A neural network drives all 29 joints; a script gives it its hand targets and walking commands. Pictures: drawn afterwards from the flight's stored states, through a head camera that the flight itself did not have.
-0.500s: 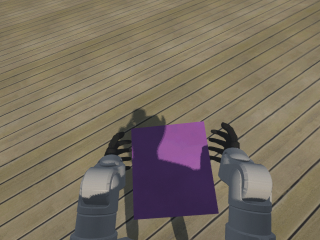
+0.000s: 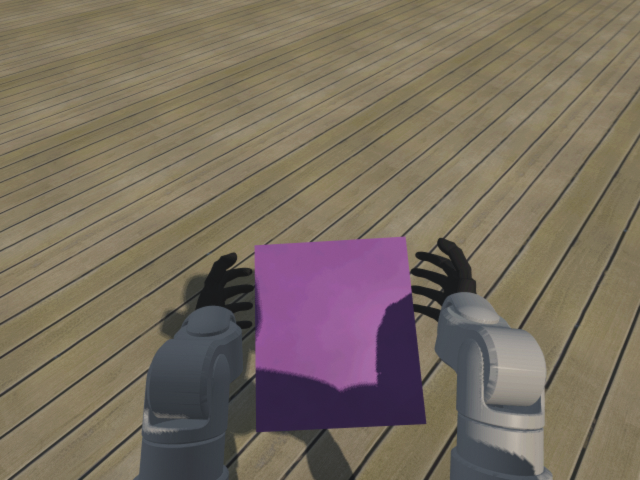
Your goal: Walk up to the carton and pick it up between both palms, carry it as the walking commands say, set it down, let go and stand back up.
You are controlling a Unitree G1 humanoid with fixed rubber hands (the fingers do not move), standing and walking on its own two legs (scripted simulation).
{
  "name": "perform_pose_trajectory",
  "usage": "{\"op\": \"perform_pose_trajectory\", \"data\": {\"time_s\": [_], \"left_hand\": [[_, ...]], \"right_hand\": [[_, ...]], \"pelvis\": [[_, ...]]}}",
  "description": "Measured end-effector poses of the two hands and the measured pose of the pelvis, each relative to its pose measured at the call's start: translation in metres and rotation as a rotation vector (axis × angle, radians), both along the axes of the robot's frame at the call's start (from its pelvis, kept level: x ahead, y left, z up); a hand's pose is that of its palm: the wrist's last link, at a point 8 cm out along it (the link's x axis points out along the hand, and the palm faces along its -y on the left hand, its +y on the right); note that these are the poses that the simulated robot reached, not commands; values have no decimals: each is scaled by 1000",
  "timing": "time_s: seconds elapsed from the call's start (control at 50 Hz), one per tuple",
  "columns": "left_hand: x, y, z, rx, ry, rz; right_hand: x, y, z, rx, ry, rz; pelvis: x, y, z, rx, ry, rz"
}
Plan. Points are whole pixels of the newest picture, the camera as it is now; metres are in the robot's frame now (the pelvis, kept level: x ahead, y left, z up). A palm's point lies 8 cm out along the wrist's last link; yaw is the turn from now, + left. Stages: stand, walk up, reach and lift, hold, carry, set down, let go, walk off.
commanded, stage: carry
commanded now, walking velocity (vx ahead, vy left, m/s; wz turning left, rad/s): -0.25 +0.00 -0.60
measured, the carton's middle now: (334, 331) +0.33 -0.01 +0.02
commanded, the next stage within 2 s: none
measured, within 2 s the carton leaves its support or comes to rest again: neither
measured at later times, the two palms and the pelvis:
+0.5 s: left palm (369, 450) +0.15 -0.03 +0.13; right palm out of the picture +0.09 -0.28 +0.12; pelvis -0.16 -0.07 +0.01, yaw -15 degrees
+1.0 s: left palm out of the picture -0.02 -0.12 +0.13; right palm out of the picture -0.14 -0.36 +0.13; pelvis -0.33 -0.10 +0.02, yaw -29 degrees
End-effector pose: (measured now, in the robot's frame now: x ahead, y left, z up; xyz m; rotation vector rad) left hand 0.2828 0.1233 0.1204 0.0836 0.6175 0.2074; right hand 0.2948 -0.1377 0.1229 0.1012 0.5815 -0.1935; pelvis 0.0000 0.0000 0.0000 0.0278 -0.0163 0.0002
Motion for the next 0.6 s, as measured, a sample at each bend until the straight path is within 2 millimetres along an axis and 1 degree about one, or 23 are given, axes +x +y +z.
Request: {"op": "perform_pose_trajectory", "data": {"time_s": [0.02, 0.06, 0.1, 0.14, 0.18, 0.22, 0.26, 0.3, 0.38, 0.44, 0.48, 0.54, 0.58, 0.6], "left_hand": [[-3, -14, -6, 5, 9, -20], [-12, -37, -21, 23, 85, -72], [-23, -53, -33, 20, 169, -113], [-32, -66, -39, 10, 209, -139], [-40, -74, -38, -17, 201, -153], [-48, -79, -35, -50, 168, -151], [-57, -82, -32, -85, 113, -151], [-68, -86, -28, -112, 56, -146], [-93, -102, -6, -79, 9, -174], [-112, -125, 7, -40, -20, -218], [-126, -144, 9, -17, -20, -251], [-149, -176, 0, 8, -8, -300], [-166, -198, -11, 22, 6, -332], [-175, -206, -17, 35, 40, -353]], "right_hand": [[-8, -14, -6, 2, 3, -20], [-27, -36, -18, -4, 48, -64], [-45, -52, -26, -15, 114, -97], [-60, -64, -29, -27, 156, -122], [-72, -72, -27, -46, 155, -140], [-82, -77, -23, -67, 132, -148], [-94, -81, -21, -86, 106, -159], [-110, -85, -19, -103, 95, -164], [-145, -100, -6, -65, 64, -183], [-175, -120, -1, -28, 38, -225], [-198, -137, -2, -13, 37, -256], [-232, -166, -10, -6, 42, -301], [-256, -186, -21, -1, 42, -331], [-268, -193, -25, 4, 56, -349]], "pelvis": [[-5, -8, -5, 1, -1, -16], [-18, -17, -3, -3, 3, -43], [-31, -24, 3, 4, 17, -70], [-44, -29, 9, 9, 41, -95], [-57, -34, 13, 7, 68, -113], [-72, -38, 14, -1, 93, -122], [-85, -40, 10, -17, 107, -139], [-99, -44, 7, -14, 85, -151], [-122, -51, 11, -32, 46, -183], [-140, -59, 11, -34, 33, -228], [-153, -67, 9, -26, 24, -257], [-173, -85, -1, -8, -6, -292], [-189, -97, -11, 5, -18, -314], [-197, -100, -10, 6, -18, -327]]}}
